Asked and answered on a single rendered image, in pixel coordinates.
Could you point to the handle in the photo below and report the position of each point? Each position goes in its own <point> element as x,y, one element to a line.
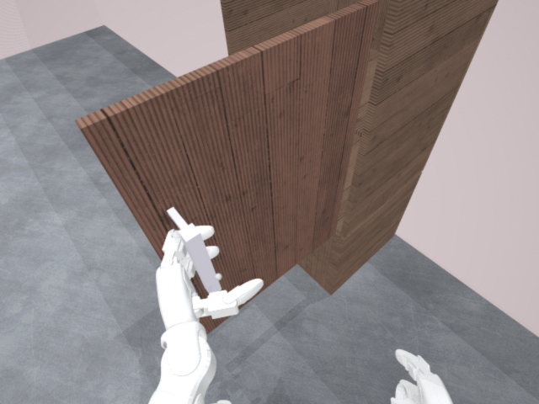
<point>197,251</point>

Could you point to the robot left forearm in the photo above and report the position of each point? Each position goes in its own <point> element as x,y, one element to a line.
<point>188,365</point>

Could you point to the robot right hand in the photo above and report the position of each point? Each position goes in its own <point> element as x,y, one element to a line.
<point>429,390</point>

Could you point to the cupboard door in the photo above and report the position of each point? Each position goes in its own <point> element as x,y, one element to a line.
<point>256,145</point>

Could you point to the robot left hand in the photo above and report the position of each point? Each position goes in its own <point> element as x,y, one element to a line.
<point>175,290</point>

